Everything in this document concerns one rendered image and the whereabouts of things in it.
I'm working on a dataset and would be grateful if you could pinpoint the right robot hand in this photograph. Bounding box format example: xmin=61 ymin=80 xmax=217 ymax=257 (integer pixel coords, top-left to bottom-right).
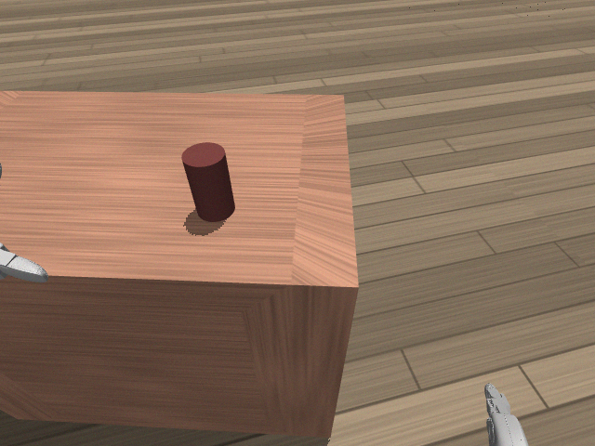
xmin=484 ymin=384 xmax=529 ymax=446

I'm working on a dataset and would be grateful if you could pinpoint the can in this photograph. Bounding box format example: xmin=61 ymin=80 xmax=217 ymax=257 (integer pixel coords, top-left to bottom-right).
xmin=181 ymin=142 xmax=235 ymax=222

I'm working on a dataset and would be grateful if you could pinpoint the left robot hand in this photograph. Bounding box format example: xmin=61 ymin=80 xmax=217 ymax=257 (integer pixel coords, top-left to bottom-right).
xmin=0 ymin=164 xmax=48 ymax=282

